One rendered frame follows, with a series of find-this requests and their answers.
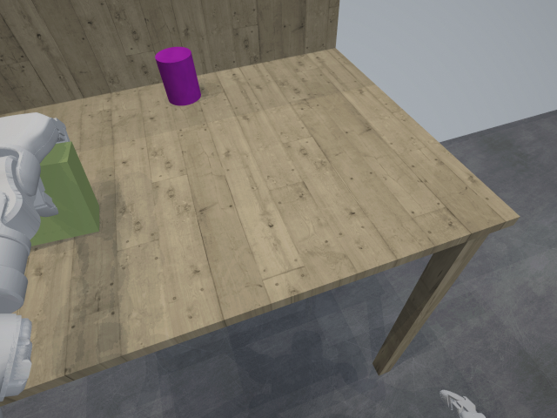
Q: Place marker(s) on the sponge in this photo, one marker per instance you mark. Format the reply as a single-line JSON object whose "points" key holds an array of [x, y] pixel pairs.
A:
{"points": [[66, 183]]}

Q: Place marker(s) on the left robot upper arm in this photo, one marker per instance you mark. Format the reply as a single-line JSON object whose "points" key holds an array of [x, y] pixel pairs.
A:
{"points": [[15, 352]]}

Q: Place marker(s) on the table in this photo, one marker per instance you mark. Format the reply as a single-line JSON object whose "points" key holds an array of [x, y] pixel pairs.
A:
{"points": [[293, 174]]}

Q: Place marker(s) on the right robot hand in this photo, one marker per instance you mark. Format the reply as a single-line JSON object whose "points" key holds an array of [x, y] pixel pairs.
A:
{"points": [[460, 406]]}

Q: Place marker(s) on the left robot forearm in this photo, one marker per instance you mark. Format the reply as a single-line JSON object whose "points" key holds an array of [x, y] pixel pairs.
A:
{"points": [[19, 222]]}

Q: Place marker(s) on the left robot hand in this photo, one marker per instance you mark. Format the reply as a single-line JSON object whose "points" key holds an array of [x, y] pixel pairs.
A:
{"points": [[37, 134]]}

